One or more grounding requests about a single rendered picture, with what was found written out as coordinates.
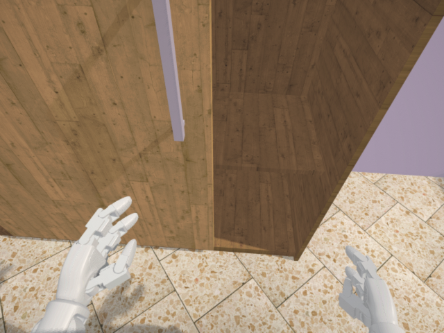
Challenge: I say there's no left robot hand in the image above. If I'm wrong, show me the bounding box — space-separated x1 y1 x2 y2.
55 196 139 306

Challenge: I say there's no wardrobe door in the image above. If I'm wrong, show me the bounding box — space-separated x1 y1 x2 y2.
0 0 214 250

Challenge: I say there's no robot left forearm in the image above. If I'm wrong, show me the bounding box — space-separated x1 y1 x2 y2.
31 299 90 333

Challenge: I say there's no right robot hand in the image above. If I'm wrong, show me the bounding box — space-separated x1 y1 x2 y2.
339 246 398 329

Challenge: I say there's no handle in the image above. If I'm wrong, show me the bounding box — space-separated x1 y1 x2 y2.
152 0 185 142

